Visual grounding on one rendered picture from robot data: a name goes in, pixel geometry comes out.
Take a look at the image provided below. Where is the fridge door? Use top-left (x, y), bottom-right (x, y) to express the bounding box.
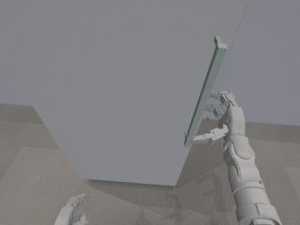
top-left (0, 0), bottom-right (248, 187)

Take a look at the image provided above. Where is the robot right hand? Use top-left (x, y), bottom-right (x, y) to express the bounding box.
top-left (190, 89), bottom-right (246, 145)

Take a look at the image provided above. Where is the robot right forearm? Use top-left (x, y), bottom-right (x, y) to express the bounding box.
top-left (223, 135), bottom-right (282, 225)

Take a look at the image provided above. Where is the robot left hand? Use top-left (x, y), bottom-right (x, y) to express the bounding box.
top-left (53, 193), bottom-right (88, 225)

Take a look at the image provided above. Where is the handle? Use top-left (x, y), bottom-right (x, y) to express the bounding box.
top-left (184, 36), bottom-right (228, 147)

